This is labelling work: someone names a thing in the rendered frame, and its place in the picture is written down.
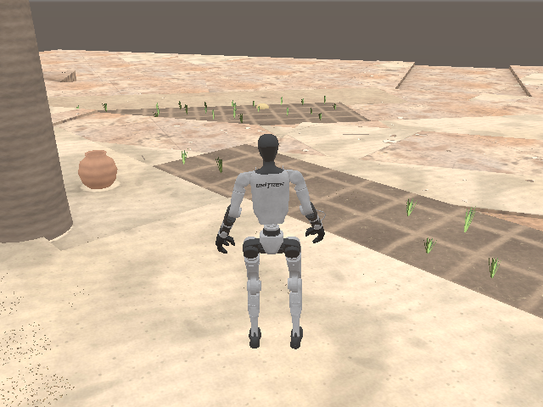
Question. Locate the right robot forearm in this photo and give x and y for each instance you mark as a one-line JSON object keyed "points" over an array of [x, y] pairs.
{"points": [[314, 219]]}

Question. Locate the left robot forearm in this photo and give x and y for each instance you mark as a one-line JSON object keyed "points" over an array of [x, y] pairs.
{"points": [[227, 224]]}

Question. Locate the robot right hand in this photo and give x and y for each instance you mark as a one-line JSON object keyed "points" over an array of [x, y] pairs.
{"points": [[312, 231]]}

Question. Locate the robot left hand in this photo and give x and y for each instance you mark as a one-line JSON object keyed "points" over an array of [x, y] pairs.
{"points": [[220, 241]]}

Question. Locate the robot left thigh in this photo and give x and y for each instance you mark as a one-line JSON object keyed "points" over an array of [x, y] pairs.
{"points": [[251, 249]]}

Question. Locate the left robot upper arm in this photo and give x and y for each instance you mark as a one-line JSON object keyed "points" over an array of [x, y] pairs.
{"points": [[238, 192]]}

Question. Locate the left robot shin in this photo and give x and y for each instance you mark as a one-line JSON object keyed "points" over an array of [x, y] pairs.
{"points": [[253, 309]]}

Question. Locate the right robot upper arm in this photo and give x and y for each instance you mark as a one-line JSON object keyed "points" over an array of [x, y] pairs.
{"points": [[296, 178]]}

